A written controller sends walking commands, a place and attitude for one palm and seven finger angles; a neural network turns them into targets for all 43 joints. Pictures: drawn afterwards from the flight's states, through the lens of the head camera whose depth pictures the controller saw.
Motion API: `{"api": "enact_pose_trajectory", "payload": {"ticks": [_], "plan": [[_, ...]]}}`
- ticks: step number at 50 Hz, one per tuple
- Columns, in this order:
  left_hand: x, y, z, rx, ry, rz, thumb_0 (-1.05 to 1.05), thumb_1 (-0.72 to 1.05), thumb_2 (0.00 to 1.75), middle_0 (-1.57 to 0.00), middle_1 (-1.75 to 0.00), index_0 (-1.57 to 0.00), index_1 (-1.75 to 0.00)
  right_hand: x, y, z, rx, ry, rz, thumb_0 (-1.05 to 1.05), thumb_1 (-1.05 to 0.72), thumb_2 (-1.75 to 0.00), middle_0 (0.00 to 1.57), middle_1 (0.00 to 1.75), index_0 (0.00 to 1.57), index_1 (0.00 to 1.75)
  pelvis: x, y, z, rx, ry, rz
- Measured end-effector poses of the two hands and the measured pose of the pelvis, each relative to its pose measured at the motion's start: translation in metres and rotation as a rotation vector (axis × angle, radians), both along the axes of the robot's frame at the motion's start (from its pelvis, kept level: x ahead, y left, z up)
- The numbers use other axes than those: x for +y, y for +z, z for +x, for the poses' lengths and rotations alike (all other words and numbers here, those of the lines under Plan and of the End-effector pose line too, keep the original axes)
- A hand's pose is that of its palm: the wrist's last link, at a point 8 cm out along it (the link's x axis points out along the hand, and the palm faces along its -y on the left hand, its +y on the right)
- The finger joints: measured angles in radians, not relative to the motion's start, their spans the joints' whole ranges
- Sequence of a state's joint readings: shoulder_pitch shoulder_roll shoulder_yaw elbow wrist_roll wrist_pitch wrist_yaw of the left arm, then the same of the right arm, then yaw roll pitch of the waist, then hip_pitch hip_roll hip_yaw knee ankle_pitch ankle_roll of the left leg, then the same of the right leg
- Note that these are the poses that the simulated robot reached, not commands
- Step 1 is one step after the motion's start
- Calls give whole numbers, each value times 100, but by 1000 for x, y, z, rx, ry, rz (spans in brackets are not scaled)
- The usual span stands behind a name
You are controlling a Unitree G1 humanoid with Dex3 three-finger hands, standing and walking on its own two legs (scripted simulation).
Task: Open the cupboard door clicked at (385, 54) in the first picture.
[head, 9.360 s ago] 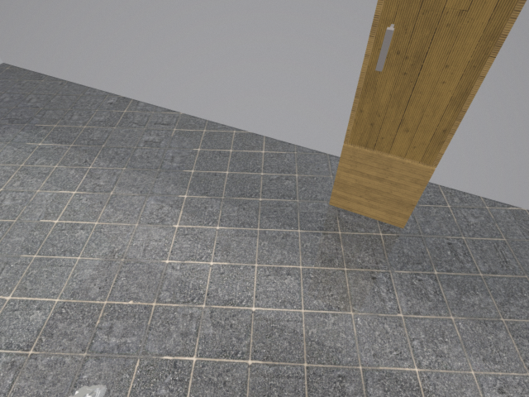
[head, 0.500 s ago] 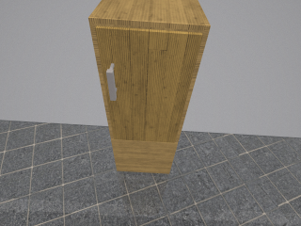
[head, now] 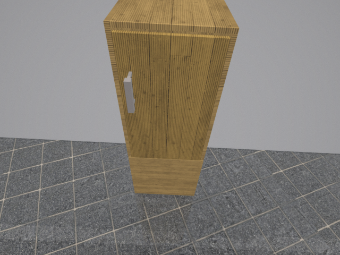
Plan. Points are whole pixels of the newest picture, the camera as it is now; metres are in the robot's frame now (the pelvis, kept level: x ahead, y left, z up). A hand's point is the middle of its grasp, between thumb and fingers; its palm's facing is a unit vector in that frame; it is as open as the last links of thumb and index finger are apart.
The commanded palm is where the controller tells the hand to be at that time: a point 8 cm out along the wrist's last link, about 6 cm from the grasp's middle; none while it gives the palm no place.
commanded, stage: look again from close up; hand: left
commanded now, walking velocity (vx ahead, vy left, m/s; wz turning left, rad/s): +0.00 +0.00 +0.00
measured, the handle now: (130, 92) +0.59 +0.17 +0.06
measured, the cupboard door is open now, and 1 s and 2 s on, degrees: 0 0 0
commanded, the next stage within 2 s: shuffle to correct the standing spot in 0.28 s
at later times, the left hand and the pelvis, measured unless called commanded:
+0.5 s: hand out of the picture -0.03 +0.14 -0.18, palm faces +0.04 -0.99 -0.14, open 7.4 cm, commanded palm none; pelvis +0.00 -0.01 +0.00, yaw -1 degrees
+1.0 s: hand out of the picture +0.02 +0.10 -0.18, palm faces +0.07 -0.99 -0.12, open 7.4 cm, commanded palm none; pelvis +0.06 -0.03 +0.00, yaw -1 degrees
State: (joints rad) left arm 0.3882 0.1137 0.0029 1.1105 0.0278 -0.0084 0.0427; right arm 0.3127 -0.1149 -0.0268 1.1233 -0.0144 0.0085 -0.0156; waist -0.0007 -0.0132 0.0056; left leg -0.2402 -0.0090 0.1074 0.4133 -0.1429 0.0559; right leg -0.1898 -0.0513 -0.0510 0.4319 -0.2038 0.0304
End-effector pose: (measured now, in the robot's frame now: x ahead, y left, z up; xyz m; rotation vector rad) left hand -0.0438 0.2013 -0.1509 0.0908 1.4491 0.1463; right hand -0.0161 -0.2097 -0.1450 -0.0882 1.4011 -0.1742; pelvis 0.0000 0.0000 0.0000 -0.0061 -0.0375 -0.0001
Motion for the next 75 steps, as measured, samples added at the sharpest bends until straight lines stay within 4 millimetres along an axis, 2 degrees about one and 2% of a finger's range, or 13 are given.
{"api": "enact_pose_trajectory", "payload": {"ticks": [22, 33, 38, 43, 46, 49, 53, 58, 64, 70, 75], "plan": [[-13, 0, 8, -19, -5, -8, 0, 91, 90, -20, -30, -20, -30, -8, -1, -11, 23, -13, 3, 0, -91, -90, 20, 30, 20, 30, -10, 0, 0, 7, -7, -1], [-21, 0, 9, 24, 18, -22, 0, 91, 90, -20, -30, -20, -30, -14, -3, -8, 52, -35, 4, 0, -91, -90, 20, 30, 20, 30, -19, -3, 17, 24, -14, 5], [-29, -1, 13, 40, 35, -13, 0, 91, 90, -20, -30, -20, -30, -25, -9, 4, 55, -35, 5, 0, -91, -90, 20, 30, 20, 30, -28, -7, 32, 25, -11, 8], [-40, -3, 24, 56, 55, -17, 0, 91, 90, -20, -30, -20, -30, -32, -10, 33, 50, -12, -4, 0, -91, -90, 20, 30, 20, 30, -33, -8, 52, 25, -5, -4], [-47, -2, 37, 66, 42, -31, 0, 91, 90, -20, -30, -20, -30, -31, -6, 55, 21, -5, -11, 1, -91, -90, 20, 30, 20, 30, -34, -5, 61, 27, -9, 3], [-50, -1, 55, 43, 33, -31, 0, 91, 90, -20, -30, -20, -30, -37, -3, 68, 22, 6, -35, 2, -94, -90, 20, 30, 20, 30, -33, -3, 64, 32, -10, 7], [-42, -2, 79, -5, 5, -9, 1, 91, 90, -20, -30, -20, -30, -45, -2, 82, -7, 7, -53, 2, -94, -90, 20, 30, 20, 30, -32, -4, 61, 36, -19, 11], [-15, -3, 92, -41, -24, 45, 2, 93, 90, -20, -30, -20, -30, -50, -2, 96, -68, 5, -69, 1, -92, -90, 20, 30, 20, 30, -30, -7, 50, 26, -25, 10], [15, 2, 110, -152, -72, 98, 1, 92, 90, -20, -30, -20, -30, -45, 1, 103, -160, 21, -59, 1, -91, -90, 20, 30, 20, 30, -20, -10, 36, 18, -25, -8], [37, 11, 128, -246, -107, 121, 1, 91, 90, -20, -30, -20, -30, -28, 1, 97, -221, 55, -40, 0, -91, -90, 20, 30, 20, 30, -6, -11, 26, 9, -22, -2], [43, 18, 125, -255, -121, 122, 1, 91, 90, -20, -30, -20, -30, -22, -1, 84, -196, 63, -27, 0, -92, -90, 20, 30, 20, 30, -1, -9, 21, 19, -26, 7]]}}
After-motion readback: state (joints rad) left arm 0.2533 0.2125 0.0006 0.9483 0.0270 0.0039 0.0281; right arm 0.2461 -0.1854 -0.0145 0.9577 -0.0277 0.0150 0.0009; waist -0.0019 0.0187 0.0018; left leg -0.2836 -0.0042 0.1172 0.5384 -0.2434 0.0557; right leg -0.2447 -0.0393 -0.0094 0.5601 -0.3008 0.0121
